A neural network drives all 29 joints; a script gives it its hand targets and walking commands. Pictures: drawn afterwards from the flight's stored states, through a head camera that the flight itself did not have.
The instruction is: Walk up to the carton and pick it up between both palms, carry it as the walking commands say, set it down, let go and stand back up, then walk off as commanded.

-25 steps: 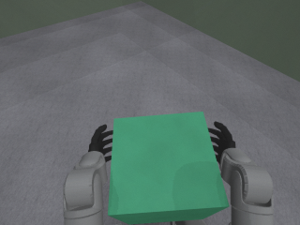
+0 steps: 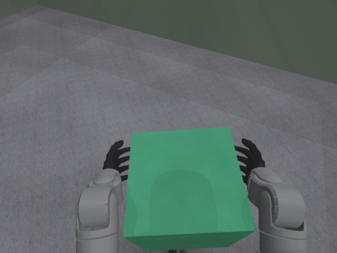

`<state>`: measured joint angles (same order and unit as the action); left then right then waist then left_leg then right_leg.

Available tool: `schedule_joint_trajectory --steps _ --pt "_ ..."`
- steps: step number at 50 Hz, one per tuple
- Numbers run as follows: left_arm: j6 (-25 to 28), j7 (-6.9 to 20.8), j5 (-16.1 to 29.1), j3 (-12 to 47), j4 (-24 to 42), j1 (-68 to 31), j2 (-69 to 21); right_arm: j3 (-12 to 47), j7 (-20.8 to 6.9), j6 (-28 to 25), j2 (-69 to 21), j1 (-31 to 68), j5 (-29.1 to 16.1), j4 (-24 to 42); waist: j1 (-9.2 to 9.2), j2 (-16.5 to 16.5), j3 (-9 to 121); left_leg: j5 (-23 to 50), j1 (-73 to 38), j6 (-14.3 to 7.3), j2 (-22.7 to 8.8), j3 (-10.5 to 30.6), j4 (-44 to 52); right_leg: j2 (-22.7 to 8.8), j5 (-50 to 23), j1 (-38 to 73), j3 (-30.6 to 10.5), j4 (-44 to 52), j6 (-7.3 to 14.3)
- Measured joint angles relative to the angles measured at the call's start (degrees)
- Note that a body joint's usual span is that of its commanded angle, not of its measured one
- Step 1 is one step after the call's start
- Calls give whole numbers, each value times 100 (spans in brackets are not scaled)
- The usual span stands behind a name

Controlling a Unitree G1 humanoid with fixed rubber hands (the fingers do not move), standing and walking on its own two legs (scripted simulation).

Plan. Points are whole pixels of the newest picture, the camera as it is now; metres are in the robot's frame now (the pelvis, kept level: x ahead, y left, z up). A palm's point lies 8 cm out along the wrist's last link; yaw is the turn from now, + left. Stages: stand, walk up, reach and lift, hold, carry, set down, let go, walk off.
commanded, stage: carry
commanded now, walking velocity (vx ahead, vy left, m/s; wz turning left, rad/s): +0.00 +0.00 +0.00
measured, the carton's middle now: (183, 194) +0.25 -0.03 +0.00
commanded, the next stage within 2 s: none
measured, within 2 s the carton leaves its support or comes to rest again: neither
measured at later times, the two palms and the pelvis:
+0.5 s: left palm (145, 247) +0.14 +0.06 +0.08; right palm out of the picture +0.09 -0.24 +0.08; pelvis -0.13 -0.05 +0.00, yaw -5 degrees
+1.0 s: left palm out of the picture +0.03 +0.13 +0.06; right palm out of the picture +0.03 -0.17 +0.06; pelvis -0.23 -0.02 -0.02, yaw -4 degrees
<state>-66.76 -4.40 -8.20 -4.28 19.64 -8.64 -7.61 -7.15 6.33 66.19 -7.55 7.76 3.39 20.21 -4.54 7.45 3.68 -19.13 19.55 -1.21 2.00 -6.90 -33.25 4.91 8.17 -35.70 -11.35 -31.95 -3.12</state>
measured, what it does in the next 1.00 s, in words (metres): walks backwards: right foot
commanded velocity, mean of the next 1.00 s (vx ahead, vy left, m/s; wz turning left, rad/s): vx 0.00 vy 0.00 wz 0.00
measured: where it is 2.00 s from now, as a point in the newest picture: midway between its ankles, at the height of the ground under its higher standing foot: outside the picture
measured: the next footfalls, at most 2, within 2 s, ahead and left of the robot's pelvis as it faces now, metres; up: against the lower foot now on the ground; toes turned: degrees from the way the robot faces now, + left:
right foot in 0.22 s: -0.04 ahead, -0.16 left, +0.00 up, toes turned -6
left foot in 1.12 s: -0.23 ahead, +0.05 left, +0.00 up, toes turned -14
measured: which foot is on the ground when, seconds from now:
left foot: down 0.00-0.92, up 0.94-1.00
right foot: up 0.00-0.20, down 0.22-1.00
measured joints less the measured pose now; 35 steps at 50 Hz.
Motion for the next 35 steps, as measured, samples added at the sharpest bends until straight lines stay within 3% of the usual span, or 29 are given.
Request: schedule_joint_trajectory --steps 2,5,8,11,12,14,16,18,21,26,30,35 --pt "-70 -9 1 85 -59 307 28 75 -10 143 16 -150 29 -136 65 -249 152 209 20 -40 -272 106 32 32 942 -135 600 -1184 8" --pt "-263 -78 93 49 8 464 36 176 0 255 22 -291 7 -194 376 -507 297 380 -14 61 -577 109 149 -136 1057 -3 1051 -2529 111" --pt "-318 -116 182 -96 215 399 36 280 -29 256 15 -163 66 -134 674 -647 406 458 117 145 -759 -4 53 -450 1232 659 1202 -2045 119" --pt "-300 -102 252 -275 226 149 21 308 -65 272 -5 79 227 -90 833 -666 535 426 456 229 -824 -78 -308 -668 1285 1566 1194 -545 130" --pt "-240 -88 261 -295 86 73 10 260 -83 271 -8 149 291 -147 882 -772 567 409 585 269 -924 -53 -450 -590 985 1601 1206 -304 165" --pt "-180 -85 255 -220 -303 4 -3 122 -123 323 -1 107 375 -280 847 -1001 595 273 702 343 -1012 134 -549 -442 910 1535 1318 -333 272" --pt "-231 -93 219 -102 -632 -8 -3 42 -140 380 19 -90 389 -383 788 -951 634 -12 707 416 -890 192 -567 -474 917 1447 1337 -398 342" --pt "-282 -97 191 -19 -816 11 2 -9 -131 421 27 -224 358 -451 700 -868 571 236 574 399 -808 162 -373 -488 889 1387 1314 -470 383" --pt "-300 -106 188 46 -792 23 5 -61 -79 436 28 -287 252 -373 512 -781 324 876 494 368 -828 178 -175 -450 797 1365 1316 -541 422" --pt "-278 -108 148 84 -490 43 5 -82 -39 386 24 -211 127 -200 276 -538 159 603 607 325 -784 215 -259 -442 594 1248 1282 -532 454" --pt "-282 -101 66 33 -334 40 4 -93 -44 338 10 -12 84 -303 236 -425 186 382 742 229 -698 287 -392 -422 430 1128 1194 -516 420" --pt "-340 -88 13 -43 -412 63 8 -42 -80 309 3 39 133 -557 267 -425 325 761 897 157 -628 329 -397 -480 435 987 1210 -593 330"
